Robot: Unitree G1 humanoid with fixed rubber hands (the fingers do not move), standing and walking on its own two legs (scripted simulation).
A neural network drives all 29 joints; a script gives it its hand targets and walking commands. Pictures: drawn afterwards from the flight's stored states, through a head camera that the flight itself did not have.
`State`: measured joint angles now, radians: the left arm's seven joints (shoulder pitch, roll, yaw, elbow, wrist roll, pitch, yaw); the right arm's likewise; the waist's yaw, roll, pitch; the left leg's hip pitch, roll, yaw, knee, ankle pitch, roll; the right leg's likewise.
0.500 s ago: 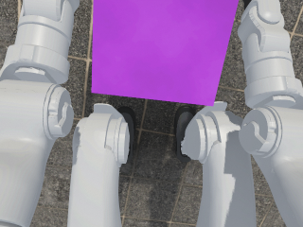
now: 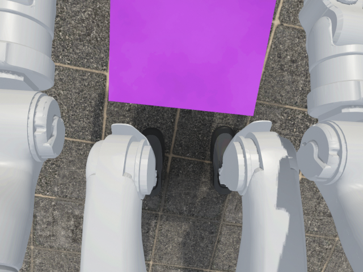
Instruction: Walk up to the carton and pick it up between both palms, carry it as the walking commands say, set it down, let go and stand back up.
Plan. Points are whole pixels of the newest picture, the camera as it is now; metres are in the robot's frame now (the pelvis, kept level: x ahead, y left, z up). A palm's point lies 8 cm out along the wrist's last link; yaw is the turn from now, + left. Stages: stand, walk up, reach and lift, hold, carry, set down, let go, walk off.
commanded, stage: set down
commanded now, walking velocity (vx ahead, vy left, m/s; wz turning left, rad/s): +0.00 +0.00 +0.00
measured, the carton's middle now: (188, 25) +0.51 +0.00 -0.26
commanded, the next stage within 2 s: let go in 1.04 s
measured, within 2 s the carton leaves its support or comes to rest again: neither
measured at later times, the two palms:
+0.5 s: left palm out of the picture +0.59 +0.20 +0.01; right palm out of the picture +0.56 -0.19 -0.01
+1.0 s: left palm out of the picture +0.61 +0.19 +0.17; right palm out of the picture +0.56 -0.20 +0.13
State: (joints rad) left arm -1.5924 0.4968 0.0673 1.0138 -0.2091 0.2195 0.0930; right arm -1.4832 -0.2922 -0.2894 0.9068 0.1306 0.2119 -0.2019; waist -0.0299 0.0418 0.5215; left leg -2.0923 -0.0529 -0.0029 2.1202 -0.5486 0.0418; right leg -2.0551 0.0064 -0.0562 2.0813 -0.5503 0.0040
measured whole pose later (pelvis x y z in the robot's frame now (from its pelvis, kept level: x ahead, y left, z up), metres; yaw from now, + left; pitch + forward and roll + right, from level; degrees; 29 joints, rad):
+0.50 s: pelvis -0.01 +0.00 +0.11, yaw +0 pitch +30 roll -4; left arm -1.59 0.51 0.07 0.83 -0.21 0.41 0.09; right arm -1.48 -0.34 -0.29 0.72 0.13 0.41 -0.18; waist -0.03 0.06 0.52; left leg -1.80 -0.06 -0.03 1.75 -0.46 0.04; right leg -1.76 0.01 -0.06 1.70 -0.46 0.00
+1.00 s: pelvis +0.01 +0.01 +0.23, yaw +1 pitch +32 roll -4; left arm -1.57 0.45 0.07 0.91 -0.17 0.40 0.04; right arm -1.34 -0.35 -0.31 0.75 0.10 0.35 -0.09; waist -0.03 0.07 0.36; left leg -1.48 -0.06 -0.06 1.24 -0.32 0.04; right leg -1.43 0.01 -0.05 1.17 -0.30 0.01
